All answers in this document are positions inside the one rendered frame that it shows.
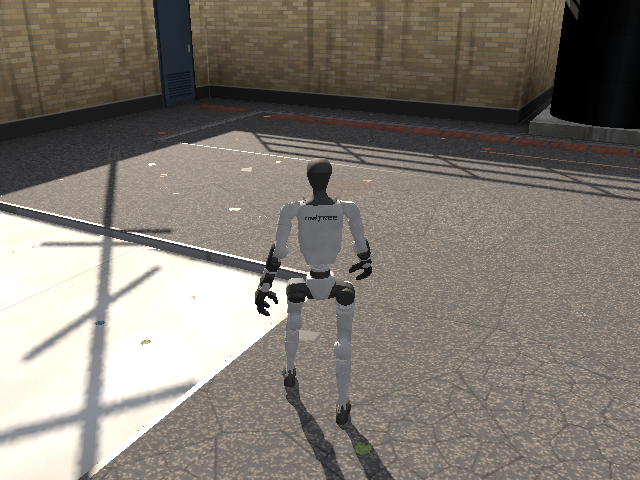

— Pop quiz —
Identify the robot left thigh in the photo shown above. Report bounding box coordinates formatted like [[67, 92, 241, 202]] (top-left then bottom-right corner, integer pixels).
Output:
[[286, 278, 307, 331]]

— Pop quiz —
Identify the left robot forearm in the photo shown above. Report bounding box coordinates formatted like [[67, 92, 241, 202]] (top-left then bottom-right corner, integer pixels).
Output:
[[258, 243, 281, 292]]

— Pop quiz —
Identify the robot thigh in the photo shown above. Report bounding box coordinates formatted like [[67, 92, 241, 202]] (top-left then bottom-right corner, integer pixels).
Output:
[[286, 278, 307, 331], [334, 280, 355, 360]]

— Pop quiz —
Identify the right robot hand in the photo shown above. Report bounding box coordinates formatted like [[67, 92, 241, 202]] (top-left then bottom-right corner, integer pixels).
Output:
[[349, 263, 372, 280]]

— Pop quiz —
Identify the left robot hand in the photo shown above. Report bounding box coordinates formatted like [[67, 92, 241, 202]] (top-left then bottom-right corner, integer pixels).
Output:
[[255, 288, 278, 316]]

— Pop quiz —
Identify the right robot forearm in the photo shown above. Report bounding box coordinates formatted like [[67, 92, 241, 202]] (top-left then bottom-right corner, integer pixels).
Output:
[[357, 238, 372, 268]]

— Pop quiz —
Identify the right robot upper arm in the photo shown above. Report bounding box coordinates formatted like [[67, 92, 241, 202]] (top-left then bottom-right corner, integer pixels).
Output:
[[340, 200, 368, 254]]

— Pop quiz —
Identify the robot right thigh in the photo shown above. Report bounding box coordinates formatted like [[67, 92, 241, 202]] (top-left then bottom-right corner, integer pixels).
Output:
[[334, 280, 355, 360]]

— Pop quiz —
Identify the left robot upper arm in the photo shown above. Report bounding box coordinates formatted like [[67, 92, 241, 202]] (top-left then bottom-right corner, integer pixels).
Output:
[[272, 201, 299, 259]]

